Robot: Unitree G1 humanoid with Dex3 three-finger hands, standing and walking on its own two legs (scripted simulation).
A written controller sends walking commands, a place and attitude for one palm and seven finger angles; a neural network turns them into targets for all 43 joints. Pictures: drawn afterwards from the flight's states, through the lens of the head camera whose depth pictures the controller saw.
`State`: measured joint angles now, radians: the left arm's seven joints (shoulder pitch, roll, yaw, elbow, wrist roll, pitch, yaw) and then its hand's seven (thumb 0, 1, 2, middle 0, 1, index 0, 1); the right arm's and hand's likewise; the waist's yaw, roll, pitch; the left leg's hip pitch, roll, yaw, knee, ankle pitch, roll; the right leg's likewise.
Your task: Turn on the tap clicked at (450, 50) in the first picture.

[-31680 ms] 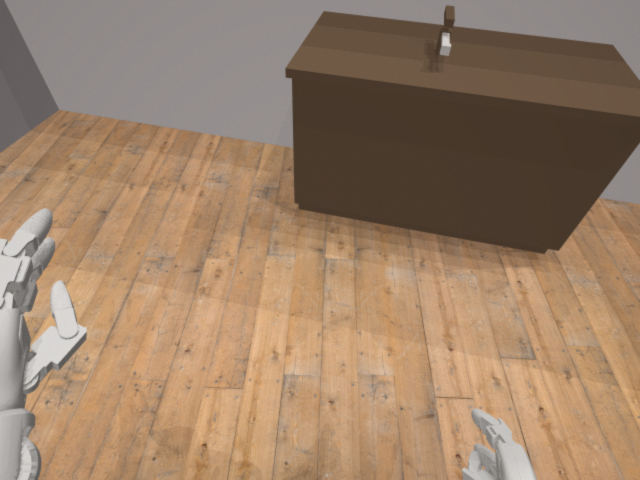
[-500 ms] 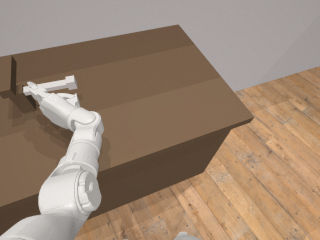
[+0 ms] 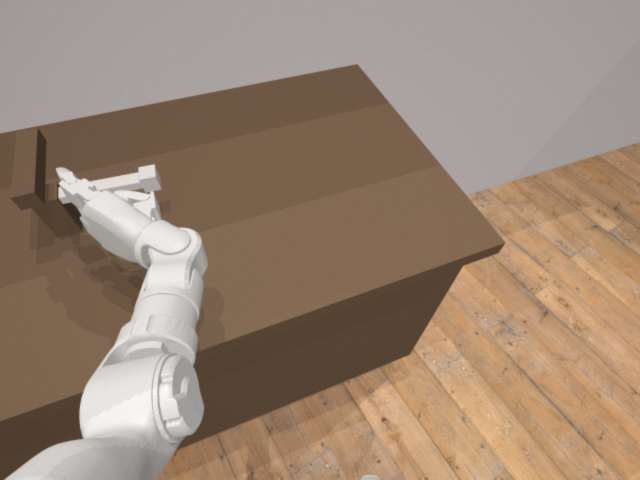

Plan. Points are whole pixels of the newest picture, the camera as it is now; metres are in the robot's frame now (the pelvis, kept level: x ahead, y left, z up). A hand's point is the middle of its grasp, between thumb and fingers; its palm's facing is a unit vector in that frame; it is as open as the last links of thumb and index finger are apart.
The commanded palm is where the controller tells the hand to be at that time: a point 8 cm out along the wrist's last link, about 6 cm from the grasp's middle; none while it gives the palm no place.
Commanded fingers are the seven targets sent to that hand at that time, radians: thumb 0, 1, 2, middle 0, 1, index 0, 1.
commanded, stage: lift the hand up off the lever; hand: left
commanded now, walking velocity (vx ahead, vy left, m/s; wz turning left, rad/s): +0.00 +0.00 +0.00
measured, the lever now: (150, 178) +0.55 +0.24 +0.04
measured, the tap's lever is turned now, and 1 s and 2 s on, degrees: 86 86 86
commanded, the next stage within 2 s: draw the hand back beside the body in 0.88 s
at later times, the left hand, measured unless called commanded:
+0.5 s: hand (139, 198) +0.45 +0.22 +0.10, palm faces +0.83 -0.55 -0.10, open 7.8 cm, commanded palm +0.40 +0.22 +0.11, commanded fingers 0.00 0.90 0.90 -0.15 -0.15 -0.15 -0.15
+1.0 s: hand (143, 195) +0.45 +0.21 +0.11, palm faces +0.83 -0.55 -0.10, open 7.8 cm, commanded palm +0.38 +0.22 +0.12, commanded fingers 0.00 0.90 0.90 -0.15 -0.16 -0.15 -0.16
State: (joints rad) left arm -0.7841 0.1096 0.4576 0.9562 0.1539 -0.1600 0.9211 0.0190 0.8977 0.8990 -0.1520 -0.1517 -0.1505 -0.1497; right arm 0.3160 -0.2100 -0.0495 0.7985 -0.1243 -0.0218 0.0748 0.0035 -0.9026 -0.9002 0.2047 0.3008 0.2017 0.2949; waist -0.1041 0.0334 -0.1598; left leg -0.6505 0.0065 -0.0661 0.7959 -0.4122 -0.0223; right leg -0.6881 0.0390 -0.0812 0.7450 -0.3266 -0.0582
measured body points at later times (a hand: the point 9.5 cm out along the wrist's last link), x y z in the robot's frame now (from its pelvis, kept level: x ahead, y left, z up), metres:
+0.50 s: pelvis +0.00 +0.00 +0.01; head +0.05 +0.00 +0.46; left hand +0.40 +0.24 +0.11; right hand +0.06 -0.25 -0.13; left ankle -0.02 +0.13 -0.71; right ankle +0.02 -0.08 -0.71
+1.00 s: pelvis +0.00 +0.00 +0.01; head +0.04 -0.01 +0.46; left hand +0.40 +0.23 +0.12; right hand +0.07 -0.24 -0.12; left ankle -0.02 +0.13 -0.71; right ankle +0.02 -0.08 -0.71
